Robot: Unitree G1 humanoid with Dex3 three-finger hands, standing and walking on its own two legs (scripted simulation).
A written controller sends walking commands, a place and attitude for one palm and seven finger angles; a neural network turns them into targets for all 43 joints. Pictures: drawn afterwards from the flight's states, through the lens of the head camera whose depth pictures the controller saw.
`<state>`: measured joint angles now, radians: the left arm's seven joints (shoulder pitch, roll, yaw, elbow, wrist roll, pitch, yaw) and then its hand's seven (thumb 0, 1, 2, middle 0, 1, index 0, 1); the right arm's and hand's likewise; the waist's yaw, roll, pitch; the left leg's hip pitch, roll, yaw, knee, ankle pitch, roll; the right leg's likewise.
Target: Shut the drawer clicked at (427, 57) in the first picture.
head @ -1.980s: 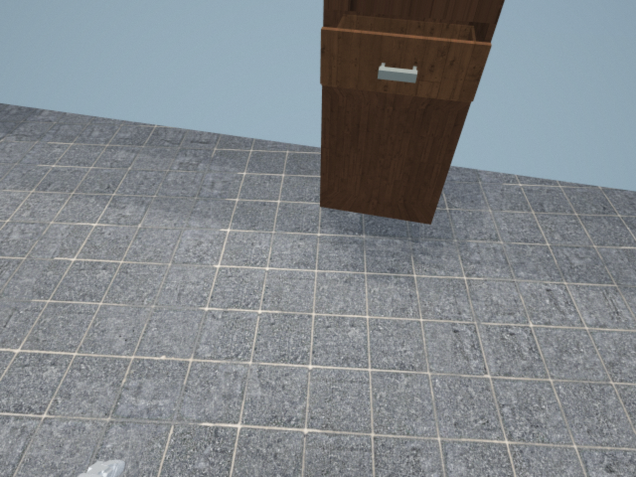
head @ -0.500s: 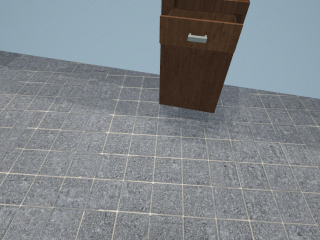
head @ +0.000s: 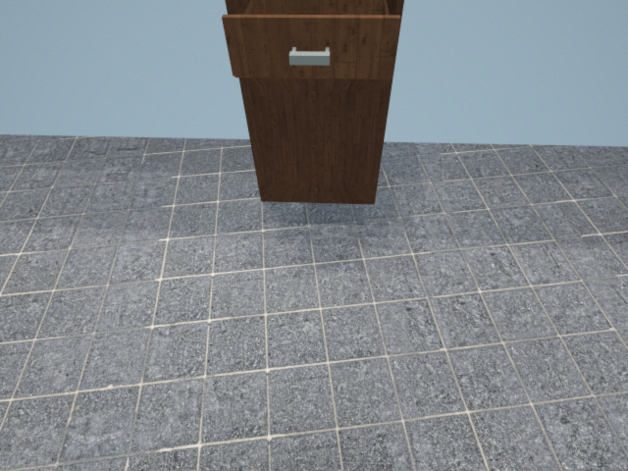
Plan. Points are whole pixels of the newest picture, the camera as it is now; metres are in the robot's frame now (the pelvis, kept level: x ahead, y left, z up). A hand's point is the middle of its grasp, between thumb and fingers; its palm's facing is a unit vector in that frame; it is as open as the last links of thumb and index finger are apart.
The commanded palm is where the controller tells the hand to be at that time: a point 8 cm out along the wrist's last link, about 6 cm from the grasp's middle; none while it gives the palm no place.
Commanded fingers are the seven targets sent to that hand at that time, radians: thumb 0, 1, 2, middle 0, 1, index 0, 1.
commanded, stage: walk to a spot facing it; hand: left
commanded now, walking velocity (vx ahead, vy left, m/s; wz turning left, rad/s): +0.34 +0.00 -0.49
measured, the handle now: (310, 54) +1.09 +0.10 +0.00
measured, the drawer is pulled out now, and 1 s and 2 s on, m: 0.15 0.15 0.15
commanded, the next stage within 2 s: turn to face it in 0.92 s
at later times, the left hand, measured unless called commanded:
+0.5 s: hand (179, 420) +0.21 +0.24 -0.18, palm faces -0.16 -0.97 -0.19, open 7.4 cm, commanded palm none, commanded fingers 0.00 0.90 0.90 -0.20 -0.30 -0.20 -0.30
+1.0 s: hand (315, 239) +0.57 +0.05 -0.15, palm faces -0.57 -0.79 -0.23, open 7.4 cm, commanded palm none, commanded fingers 0.00 0.90 0.90 -0.20 -0.30 -0.20 -0.30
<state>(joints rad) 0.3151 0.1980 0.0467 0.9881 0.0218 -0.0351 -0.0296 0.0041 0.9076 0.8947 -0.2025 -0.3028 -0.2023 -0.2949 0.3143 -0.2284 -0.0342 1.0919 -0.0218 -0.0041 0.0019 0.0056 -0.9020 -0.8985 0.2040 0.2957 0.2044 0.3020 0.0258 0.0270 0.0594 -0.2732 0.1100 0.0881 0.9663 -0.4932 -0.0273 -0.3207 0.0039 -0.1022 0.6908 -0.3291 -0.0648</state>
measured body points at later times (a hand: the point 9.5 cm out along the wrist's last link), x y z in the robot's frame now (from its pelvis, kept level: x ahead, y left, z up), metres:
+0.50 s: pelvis +0.20 +0.04 +0.00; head +0.23 +0.06 +0.45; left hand +0.22 +0.29 -0.16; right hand +0.30 -0.21 -0.11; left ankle +0.29 +0.13 -0.72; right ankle +0.05 -0.05 -0.64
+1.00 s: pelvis +0.33 -0.01 +0.00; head +0.37 -0.05 +0.44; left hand +0.60 +0.09 -0.13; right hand +0.15 -0.19 -0.15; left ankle +0.32 +0.13 -0.65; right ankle +0.34 -0.12 -0.72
